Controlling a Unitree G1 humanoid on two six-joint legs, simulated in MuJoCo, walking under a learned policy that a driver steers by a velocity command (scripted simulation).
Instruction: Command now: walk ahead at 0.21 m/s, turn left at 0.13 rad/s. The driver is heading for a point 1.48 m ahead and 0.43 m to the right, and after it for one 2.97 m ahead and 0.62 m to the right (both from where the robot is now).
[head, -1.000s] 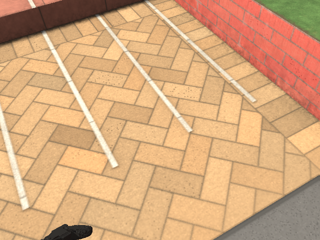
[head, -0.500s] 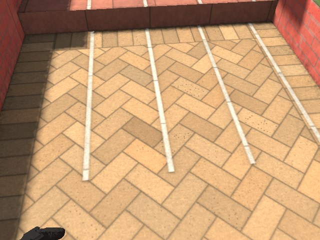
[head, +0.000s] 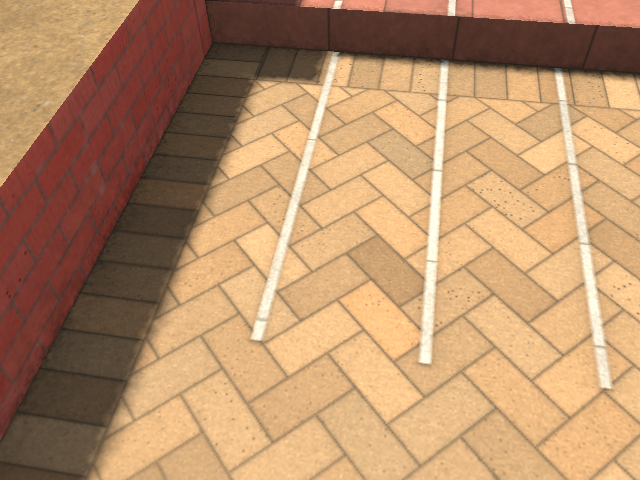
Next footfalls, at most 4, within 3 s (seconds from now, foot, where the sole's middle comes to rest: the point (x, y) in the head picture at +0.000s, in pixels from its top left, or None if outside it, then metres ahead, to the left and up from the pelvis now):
0.40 left None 0.25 0.17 -0.77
0.90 right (386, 443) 0.59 -0.06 -0.77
1.34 left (337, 320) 0.89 0.05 -0.77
1.86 right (492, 311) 0.93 -0.33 -0.77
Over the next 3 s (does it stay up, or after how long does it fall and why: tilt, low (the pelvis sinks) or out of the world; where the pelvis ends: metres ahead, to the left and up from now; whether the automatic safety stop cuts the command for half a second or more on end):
stays up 1.37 -0.52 0.00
